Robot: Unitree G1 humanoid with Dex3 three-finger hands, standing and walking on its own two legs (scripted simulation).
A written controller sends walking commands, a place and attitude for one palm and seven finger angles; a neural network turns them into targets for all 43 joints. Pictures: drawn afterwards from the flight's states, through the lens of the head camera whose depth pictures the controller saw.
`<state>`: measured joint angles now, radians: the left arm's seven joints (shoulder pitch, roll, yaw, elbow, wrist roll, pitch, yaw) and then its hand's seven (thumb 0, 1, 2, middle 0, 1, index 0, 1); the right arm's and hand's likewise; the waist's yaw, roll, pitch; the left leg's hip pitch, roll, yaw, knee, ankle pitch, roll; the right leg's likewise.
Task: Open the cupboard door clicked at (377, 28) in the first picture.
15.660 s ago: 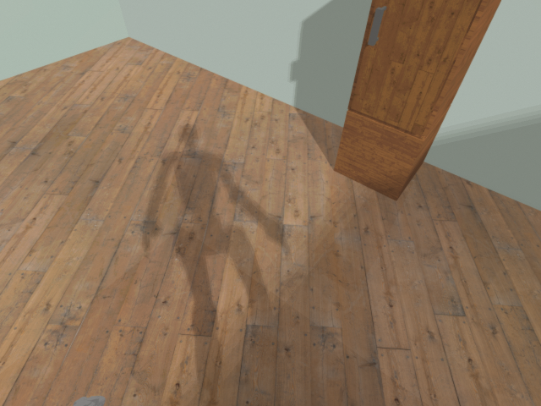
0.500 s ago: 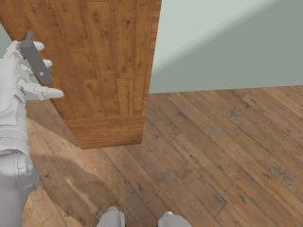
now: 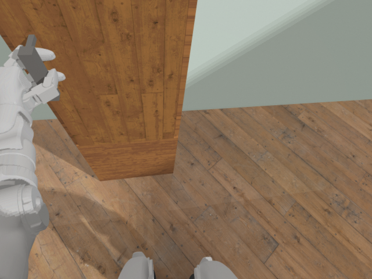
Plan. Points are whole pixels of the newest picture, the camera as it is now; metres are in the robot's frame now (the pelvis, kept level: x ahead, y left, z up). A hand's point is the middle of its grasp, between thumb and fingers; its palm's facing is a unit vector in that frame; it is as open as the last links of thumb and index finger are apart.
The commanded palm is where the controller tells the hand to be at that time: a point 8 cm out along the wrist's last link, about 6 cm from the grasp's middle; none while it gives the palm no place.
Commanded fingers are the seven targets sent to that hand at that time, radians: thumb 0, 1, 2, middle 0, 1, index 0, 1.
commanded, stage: close the thumb around the handle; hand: left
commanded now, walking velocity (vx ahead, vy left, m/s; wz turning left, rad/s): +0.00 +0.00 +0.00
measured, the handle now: (43, 69) +0.53 +0.28 +0.09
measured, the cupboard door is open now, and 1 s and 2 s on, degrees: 0 35 55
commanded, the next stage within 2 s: pull the door open along its arc in 0.08 s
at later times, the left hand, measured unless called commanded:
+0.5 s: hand (52, 98) +0.46 +0.24 +0.09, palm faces +0.09 -1.00 +0.00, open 5.9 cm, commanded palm +0.40 +0.28 +0.09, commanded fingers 0.00 0.90 0.90 -0.40 -1.35 -0.40 -1.35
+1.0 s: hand (98, 152) +0.34 +0.14 +0.10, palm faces +0.50 -0.87 +0.01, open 6.3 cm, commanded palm +0.28 +0.18 +0.09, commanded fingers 0.00 0.90 0.90 -0.40 -1.35 -0.40 -1.35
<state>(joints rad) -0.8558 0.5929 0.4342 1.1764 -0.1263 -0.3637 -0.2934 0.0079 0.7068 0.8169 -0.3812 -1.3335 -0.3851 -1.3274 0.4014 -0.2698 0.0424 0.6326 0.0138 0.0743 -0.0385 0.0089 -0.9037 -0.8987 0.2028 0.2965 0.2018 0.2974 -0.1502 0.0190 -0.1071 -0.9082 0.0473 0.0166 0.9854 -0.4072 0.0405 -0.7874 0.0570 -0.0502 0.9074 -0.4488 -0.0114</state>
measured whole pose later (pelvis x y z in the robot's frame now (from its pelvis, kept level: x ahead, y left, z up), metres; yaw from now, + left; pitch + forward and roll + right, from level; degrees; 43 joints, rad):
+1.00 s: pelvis +0.01 -0.02 +0.02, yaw +2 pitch +9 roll -1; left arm -0.09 0.01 0.06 0.23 -0.02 -0.18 0.45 0.01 0.67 0.77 -0.34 -1.32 -0.33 -1.30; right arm 0.19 -0.19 0.03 0.54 -0.04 0.06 0.01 0.01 -0.90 -0.90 0.20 0.30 0.20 0.30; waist -0.01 0.03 -0.14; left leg -0.64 0.02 0.02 0.87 -0.39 0.01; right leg -0.54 0.03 -0.05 0.86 -0.47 -0.04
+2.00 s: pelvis +0.01 -0.04 +0.02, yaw +4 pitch +6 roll +0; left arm 0.13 -0.09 -0.22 0.03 0.07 -0.12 0.57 0.00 -0.41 0.34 -0.33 -1.09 -0.33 -1.09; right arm 0.20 -0.19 0.02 0.54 -0.06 0.07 -0.01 0.02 -0.90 -0.90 0.20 0.30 0.20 0.30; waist 0.00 0.03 -0.13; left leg -0.59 0.01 -0.02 0.86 -0.38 -0.02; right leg -0.50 0.02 -0.08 0.88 -0.49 -0.07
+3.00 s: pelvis +0.00 -0.03 +0.01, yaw +3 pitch +7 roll +0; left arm 0.41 0.09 -0.20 -0.20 -0.06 -0.24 0.09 -0.01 -0.50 0.30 -0.18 -0.31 -0.17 -0.31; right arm 0.26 -0.21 0.04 0.42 0.00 -0.03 0.00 0.02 -0.90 -0.90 0.20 0.30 0.20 0.30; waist -0.01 0.04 -0.11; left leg -0.64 0.01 0.01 0.92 -0.41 0.01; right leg -0.55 0.02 -0.05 0.93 -0.50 -0.04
